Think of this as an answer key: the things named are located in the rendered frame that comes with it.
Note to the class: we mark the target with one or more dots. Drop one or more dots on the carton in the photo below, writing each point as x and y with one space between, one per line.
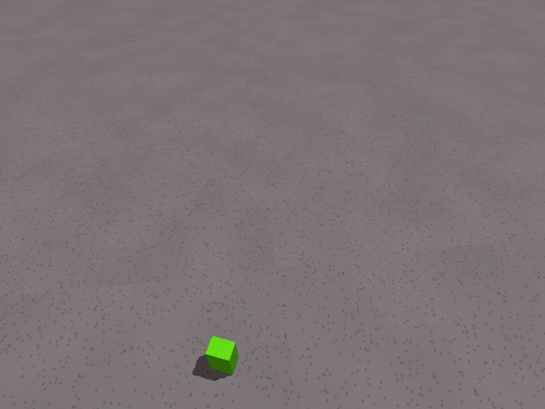
222 355

